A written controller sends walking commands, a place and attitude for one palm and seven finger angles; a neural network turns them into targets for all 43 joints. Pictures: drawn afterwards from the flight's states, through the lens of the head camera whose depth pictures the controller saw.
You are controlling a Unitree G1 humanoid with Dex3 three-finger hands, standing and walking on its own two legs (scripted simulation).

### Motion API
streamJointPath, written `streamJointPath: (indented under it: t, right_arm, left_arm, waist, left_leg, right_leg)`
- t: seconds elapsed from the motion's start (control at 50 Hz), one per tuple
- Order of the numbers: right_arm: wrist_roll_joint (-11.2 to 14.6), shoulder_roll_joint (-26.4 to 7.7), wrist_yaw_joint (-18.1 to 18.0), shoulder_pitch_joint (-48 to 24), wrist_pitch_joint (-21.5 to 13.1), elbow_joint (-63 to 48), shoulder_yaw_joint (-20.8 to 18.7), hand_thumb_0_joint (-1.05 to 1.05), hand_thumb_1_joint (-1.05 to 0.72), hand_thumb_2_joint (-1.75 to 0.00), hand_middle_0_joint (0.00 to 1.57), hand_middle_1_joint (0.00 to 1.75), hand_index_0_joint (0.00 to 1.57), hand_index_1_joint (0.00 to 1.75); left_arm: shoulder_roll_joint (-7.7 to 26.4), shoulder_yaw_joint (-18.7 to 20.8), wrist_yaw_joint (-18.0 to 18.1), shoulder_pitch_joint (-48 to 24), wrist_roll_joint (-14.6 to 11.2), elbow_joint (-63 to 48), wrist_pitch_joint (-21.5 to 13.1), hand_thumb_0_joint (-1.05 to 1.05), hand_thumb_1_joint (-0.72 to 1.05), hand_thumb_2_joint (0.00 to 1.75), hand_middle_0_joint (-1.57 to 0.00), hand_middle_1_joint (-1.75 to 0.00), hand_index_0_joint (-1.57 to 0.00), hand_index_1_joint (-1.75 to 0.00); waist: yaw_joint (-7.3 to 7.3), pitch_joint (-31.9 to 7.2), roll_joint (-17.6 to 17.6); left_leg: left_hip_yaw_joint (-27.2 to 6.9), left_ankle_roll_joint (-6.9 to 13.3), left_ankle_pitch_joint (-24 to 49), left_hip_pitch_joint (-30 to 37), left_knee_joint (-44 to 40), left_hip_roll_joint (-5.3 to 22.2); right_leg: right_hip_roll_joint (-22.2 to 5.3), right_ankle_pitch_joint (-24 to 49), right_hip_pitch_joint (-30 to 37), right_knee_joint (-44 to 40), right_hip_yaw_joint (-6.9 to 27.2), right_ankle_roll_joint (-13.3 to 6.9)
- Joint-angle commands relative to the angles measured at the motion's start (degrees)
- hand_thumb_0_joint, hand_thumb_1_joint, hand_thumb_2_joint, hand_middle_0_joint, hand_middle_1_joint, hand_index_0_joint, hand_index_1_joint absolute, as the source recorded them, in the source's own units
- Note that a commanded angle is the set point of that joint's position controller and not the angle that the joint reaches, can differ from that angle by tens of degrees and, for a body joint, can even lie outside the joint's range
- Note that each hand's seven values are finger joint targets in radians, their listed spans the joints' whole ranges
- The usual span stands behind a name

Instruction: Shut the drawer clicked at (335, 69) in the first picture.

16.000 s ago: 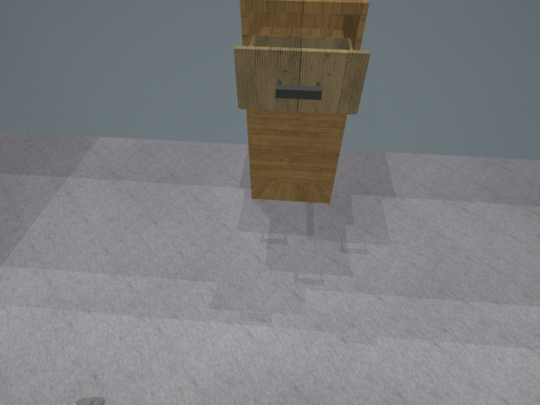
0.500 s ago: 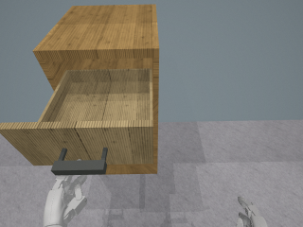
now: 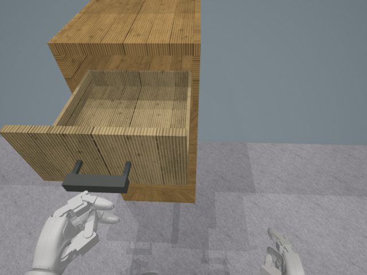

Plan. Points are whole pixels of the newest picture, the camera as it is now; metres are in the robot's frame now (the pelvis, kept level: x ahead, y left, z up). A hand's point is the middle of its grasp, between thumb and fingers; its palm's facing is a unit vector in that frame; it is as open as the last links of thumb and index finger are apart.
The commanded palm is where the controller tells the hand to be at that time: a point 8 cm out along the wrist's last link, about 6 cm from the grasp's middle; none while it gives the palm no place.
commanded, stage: raise the hand and make a fist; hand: left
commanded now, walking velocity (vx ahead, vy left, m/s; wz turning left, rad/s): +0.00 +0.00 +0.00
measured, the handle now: (100, 174) +0.30 +0.20 +0.08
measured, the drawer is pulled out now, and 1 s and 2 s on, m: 0.29 0.29 0.29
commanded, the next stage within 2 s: bring the fist close to the handle in 1.14 s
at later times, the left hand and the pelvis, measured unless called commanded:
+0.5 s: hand (77, 235) +0.16 +0.17 +0.14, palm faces +0.03 -1.00 -0.07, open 3.1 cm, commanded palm +0.10 +0.22 +0.15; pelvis +0.02 +0.03 +0.01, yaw +0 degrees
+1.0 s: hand (67, 236) +0.15 +0.17 +0.17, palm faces +0.03 -0.99 -0.13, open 3.3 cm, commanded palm +0.08 +0.22 +0.18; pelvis +0.02 +0.01 +0.03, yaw +0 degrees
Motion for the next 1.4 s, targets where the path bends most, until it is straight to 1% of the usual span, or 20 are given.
streamJointPath:
  t: [0.0,0.18,0.28,0.3,0.32,0.4,0.42,0.5,0.56,0.68,0.76,0.82,0.88,0.96,0.98,1.04,1.14,1.18,1.32,1.38]
  right_arm:
    - [0.3,-7.5,-0.2,-9.1,-4.8,-10.7,-4.4,0.0,-0.9,-0.9,0.2,0.3,0.2,0.3]
    - [0.3,-8.7,1.2,-7.7,-8.8,-10.7,-5.1,0.0,-0.9,-0.9,0.2,0.3,0.2,0.3]
    - [0.4,-8.5,1.3,-8.2,-7.7,-12.0,-4.5,0.0,-0.9,-0.9,0.2,0.3,0.2,0.3]
    - [0.5,-8.1,1.5,-7.9,-7.5,-12.7,-4.3,0.0,-0.9,-0.9,0.2,0.3,0.2,0.3]
    - [0.6,-8.1,1.4,-8.0,-7.3,-13.0,-4.2,0.0,-0.9,-0.9,0.2,0.3,0.2,0.3]
    - [0.7,-7.8,1.9,-8.5,-6.9,-13.6,-3.1,0.0,-0.9,-0.9,0.2,0.3,0.2,0.3]
    - [0.8,-7.7,1.9,-8.7,-6.9,-13.9,-3.1,0.0,-0.9,-0.9,0.2,0.3,0.2,0.3]
    - [1.1,-7.6,1.8,-9.9,-6.9,-14.5,-2.0,0.0,-0.9,-0.9,0.2,0.3,0.2,0.3]
    - [1.4,-7.2,1.4,-10.4,-7.1,-14.4,-1.6,0.0,-0.9,-0.9,0.2,0.3,0.2,0.3]
    - [2.0,-7.4,1.4,-11.3,-9.9,-14.0,-0.7,0.0,-0.9,-0.9,0.2,0.3,0.2,0.3]
    - [2.1,-7.5,1.1,-11.2,-11.3,-13.2,-0.8,0.0,-0.9,-0.9,0.2,0.3,0.2,0.3]
    - [2.3,-7.5,0.6,-11.8,-11.5,-12.7,-1.0,0.0,-0.9,-0.9,0.2,0.3,0.2,0.3]
    - [2.2,-7.5,0.4,-12.1,-12.3,-12.7,-1.1,0.0,-0.9,-0.9,0.2,0.3,0.2,0.3]
    - [2.1,-7.6,0.2,-11.4,-13.3,-11.7,-1.4,0.0,-0.9,-0.9,0.2,0.3,0.2,0.3]
    - [2.1,-7.6,0.2,-11.7,-13.7,-11.2,-1.5,0.0,-0.9,-0.9,0.2,0.3,0.2,0.3]
    - [2.3,-8.2,-0.2,-11.5,-14.7,-10.9,-1.3,0.0,-0.9,-0.9,0.2,0.3,0.2,0.3]
    - [2.2,-8.3,-0.5,-11.5,-16.3,-10.0,-1.5,0.0,-0.9,-0.9,0.2,0.3,0.2,0.3]
    - [2.3,-8.1,-0.3,-12.1,-16.6,-9.8,-1.6,0.0,-0.9,-0.9,0.2,0.3,0.2,0.3]
    - [2.0,-8.6,-0.4,-11.1,-16.2,-8.9,-1.6,0.0,-0.9,-0.9,0.2,0.3,0.2,0.3]
    - [1.9,-8.7,-0.3,-11.1,-15.9,-8.7,-1.8,0.0,-0.9,-0.9,0.2,0.3,0.2,0.3]
  left_arm:
    - [4.9,5.7,1.8,8.4,-1.2,-14.2,-4.2,0.0,0.9,0.9,-0.98,-1.14,-0.98,-1.14]
    - [3.3,0.2,3.1,12.9,0.7,-25.1,-6.8,0.0,0.9,0.9,-1.16,-1.34,-1.16,-1.34]
    - [4.1,-0.1,5.4,13.4,2.3,-28.8,-4.1,0.0,0.9,0.9,-1.26,-1.45,-1.26,-1.45]
    - [2.3,-1.8,5.4,14.1,2.2,-29.8,-3.4,0.0,0.9,0.9,-1.28,-1.47,-1.28,-1.47]
    - [3.4,-0.7,5.5,14.0,2.2,-30.4,-2.6,0.0,0.9,0.9,-1.3,-1.49,-1.3,-1.49]
    - [1.5,-3.4,5.3,15.2,2.6,-33.6,0.9,0.0,0.9,0.9,-1.38,-1.58,-1.38,-1.58]
    - [2.3,-2.8,5.1,15.3,2.5,-34.6,1.6,0.0,0.9,0.9,-1.4,-1.6,-1.4,-1.6]
    - [2.9,-2.9,4.5,14.2,2.5,-37.5,4.6,0.0,0.9,0.9,-1.4,-1.6,-1.4,-1.6]
    - [4.5,-0.3,4.4,15.1,1.8,-38.6,6.0,0.0,0.9,0.9,-1.4,-1.6,-1.4,-1.6]
    - [4.9,0.2,3.4,13.3,0.6,-42.2,7.8,0.0,0.9,0.9,-1.4,-1.6,-1.4,-1.6]
    - [5.0,0.8,3.3,13.6,0.4,-39.4,9.4,0.0,0.9,0.9,-1.4,-1.6,-1.4,-1.6]
    - [6.0,2.7,3.2,12.9,0.1,-37.5,10.4,0.0,0.9,0.9,-1.4,-1.6,-1.4,-1.6]
    - [7.4,4.4,3.6,11.3,-0.1,-39.4,9.9,0.0,0.9,0.9,-1.4,-1.6,-1.4,-1.6]
    - [8.2,6.8,3.0,12.6,-1.5,-38.3,8.2,0.0,0.9,0.9,-1.4,-1.6,-1.4,-1.6]
    - [8.6,7.6,2.7,12.9,-1.5,-37.3,8.0,0.0,0.9,0.9,-1.4,-1.6,-1.4,-1.6]
    - [7.2,5.8,1.5,10.4,-2.6,-36.1,7.2,0.0,0.9,0.9,-1.4,-1.6,-1.4,-1.6]
    - [8.2,7.0,0.6,9.9,-2.4,-34.4,7.1,0.0,0.9,0.9,-1.4,-1.6,-1.4,-1.6]
    - [9.4,8.7,0.5,10.9,-2.3,-34.3,7.3,0.0,0.9,0.9,-1.4,-1.6,-1.4,-1.6]
    - [6.1,6.2,-0.8,8.9,-3.2,-29.4,7.1,0.0,0.9,0.9,-1.4,-1.6,-1.4,-1.6]
    - [7.5,6.8,-0.5,6.9,-2.0,-29.3,6.1,0.0,0.9,0.9,-1.4,-1.6,-1.4,-1.6]
  waist:
    - [2.03,-3.8,-4.3]
    - [1.1,-3.9,-0.8]
    - [1.47,-1.8,-0.7]
    - [1.34,-2.4,-0.3]
    - [1.59,-2.8,-1.6]
    - [1.62,-1.8,0.4]
    - [1.71,-2.7,-1.4]
    - [1.57,0.1,-1.7]
    - [2.28,0.3,-2.4]
    - [2.73,1.4,1.2]
    - [2.91,3.3,-3.4]
    - [3.27,4.5,-3.4]
    - [3.67,3.6,-1.0]
    - [3.7,2.1,-2.7]
    - [3.91,2.4,-1.0]
    - [3.18,5.2,-2.1]
    - [3.47,4.4,-3.3]
    - [4.06,3.8,-1.6]
    - [3.03,4.8,-4.7]
    - [3.01,3.8,-1.7]
  left_leg:
    - [0.5,3.3,8.4,6.6,-7.2,-2.4]
    - [0.1,3.8,11.9,12.3,-9.2,-2.1]
    - [-0.3,3.7,8.9,12.7,-11.2,-1.8]
    - [-0.1,3.7,9.0,13.4,-11.5,-1.9]
    - [-0.2,3.6,9.4,13.4,-11.8,-1.7]
    - [-0.4,3.5,11.8,15.6,-12.8,-1.4]
    - [-0.5,3.6,12.2,15.8,-12.9,-1.4]
    - [-0.6,3.5,10.5,16.4,-14.4,-1.3]
    - [-0.6,3.4,10.3,17.1,-15.1,-1.3]
    - [-0.7,3.1,9.2,19.0,-16.6,-1.6]
    - [-0.7,3.3,7.6,18.6,-17.3,-1.7]
    - [-0.2,3.3,6.5,18.4,-17.7,-2.0]
    - [0.1,3.3,7.1,19.4,-17.4,-2.3]
    - [0.7,3.4,10.2,20.7,-16.0,-2.4]
    - [0.8,3.2,10.5,20.8,-15.8,-2.5]
    - [0.7,3.3,8.7,20.5,-16.0,-2.5]
    - [0.6,3.4,9.6,21.3,-16.1,-2.6]
    - [0.5,3.4,10.5,21.7,-16.3,-2.7]
    - [0.5,3.3,10.7,20.5,-16.7,-2.7]
    - [0.7,3.3,10.5,20.4,-16.3,-2.9]
  right_leg:
    - [-1.9,12.2,4.9,-14.1,6.1,3.0]
    - [-0.3,15.5,3.6,-11.9,1.5,1.8]
    - [0.2,12.0,3.6,-12.7,0.6,1.5]
    - [0.3,12.4,4.0,-12.7,0.4,1.6]
    - [0.4,12.9,4.8,-12.7,0.2,1.6]
    - [0.5,15.7,6.0,-13.2,-0.3,1.5]
    - [0.5,16.6,6.8,-13.5,-0.4,1.6]
    - [0.7,15.8,7.3,-15.1,-0.4,1.7]
    - [0.8,15.9,8.4,-16.4,-0.3,1.6]
    - [0.8,14.9,10.2,-18.7,0.0,1.3]
    - [0.7,13.4,10.0,-20.4,0.5,1.7]
    - [0.5,11.5,10.2,-22.0,1.5,1.7]
    - [0.2,11.4,11.1,-22.9,2.3,1.6]
    - [-0.2,15.3,11.8,-23.5,3.4,2.0]
    - [-0.2,15.5,12.1,-24.0,3.6,1.7]
    - [-0.3,12.6,10.4,-25.2,4.1,2.0]
    - [-0.6,13.3,11.2,-25.7,4.8,2.2]
    - [-0.4,15.1,12.0,-25.5,4.6,1.9]
    - [0.1,17.5,10.9,-23.8,3.6,2.4]
    - [0.2,16.6,10.7,-23.4,3.8,2.1]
